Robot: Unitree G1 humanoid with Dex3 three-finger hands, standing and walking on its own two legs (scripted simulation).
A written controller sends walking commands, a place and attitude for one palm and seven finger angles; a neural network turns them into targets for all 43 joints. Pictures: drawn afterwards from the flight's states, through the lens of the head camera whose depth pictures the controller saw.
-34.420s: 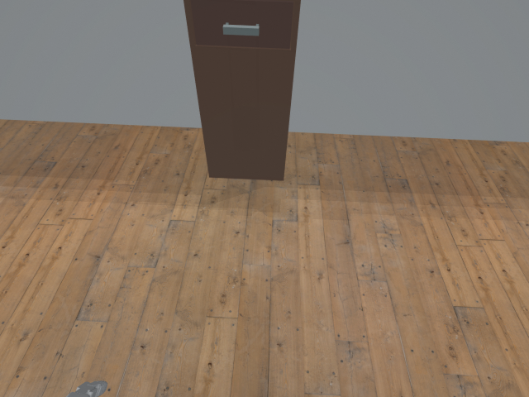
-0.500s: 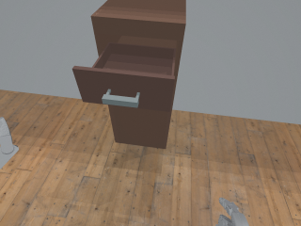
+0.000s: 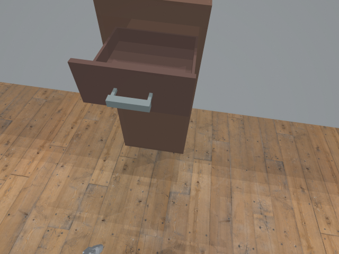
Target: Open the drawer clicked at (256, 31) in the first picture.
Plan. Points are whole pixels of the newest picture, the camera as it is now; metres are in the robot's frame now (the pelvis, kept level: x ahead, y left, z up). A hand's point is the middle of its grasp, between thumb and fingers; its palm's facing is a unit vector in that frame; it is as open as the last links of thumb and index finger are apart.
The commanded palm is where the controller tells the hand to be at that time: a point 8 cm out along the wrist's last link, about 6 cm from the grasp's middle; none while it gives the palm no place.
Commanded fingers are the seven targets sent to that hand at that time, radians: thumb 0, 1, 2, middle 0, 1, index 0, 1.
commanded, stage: let the arm hang, fingers relaxed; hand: left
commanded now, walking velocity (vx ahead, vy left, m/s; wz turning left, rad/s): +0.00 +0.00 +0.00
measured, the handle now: (130, 98) +0.52 +0.14 +0.04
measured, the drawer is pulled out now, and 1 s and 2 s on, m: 0.29 0.29 0.29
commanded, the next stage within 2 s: look to check the result in 0.76 s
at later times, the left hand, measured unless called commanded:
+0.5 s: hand out of the picture +0.01 +0.18 -0.16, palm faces +0.00 -0.98 -0.19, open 7.4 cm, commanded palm none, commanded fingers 0.00 0.90 0.90 -0.20 -0.30 -0.20 -0.30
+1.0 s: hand out of the picture +0.01 +0.18 -0.16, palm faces +0.00 -0.98 -0.18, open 7.4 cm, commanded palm none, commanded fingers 0.00 0.90 0.90 -0.20 -0.30 -0.20 -0.30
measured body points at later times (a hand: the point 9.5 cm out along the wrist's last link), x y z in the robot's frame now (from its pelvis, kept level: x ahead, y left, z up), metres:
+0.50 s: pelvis +0.01 +0.01 +0.02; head +0.03 +0.00 +0.46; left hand +0.01 +0.23 -0.14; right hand +0.00 -0.20 -0.15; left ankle +0.02 +0.13 -0.73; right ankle +0.01 -0.10 -0.73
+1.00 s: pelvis +0.02 +0.01 +0.02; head +0.04 +0.02 +0.47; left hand +0.02 +0.23 -0.15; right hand -0.01 -0.19 -0.15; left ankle +0.02 +0.13 -0.73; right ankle +0.01 -0.10 -0.73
